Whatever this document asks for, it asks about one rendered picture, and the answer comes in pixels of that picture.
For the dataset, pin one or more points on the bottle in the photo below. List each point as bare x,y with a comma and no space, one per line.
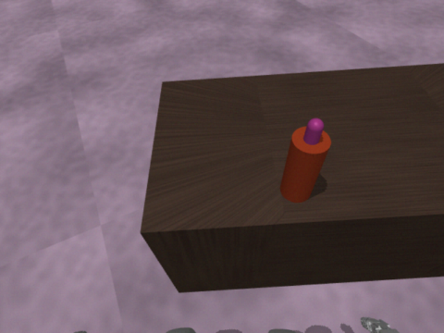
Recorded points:
307,152

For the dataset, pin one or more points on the right robot hand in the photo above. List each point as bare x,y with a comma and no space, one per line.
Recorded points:
376,326

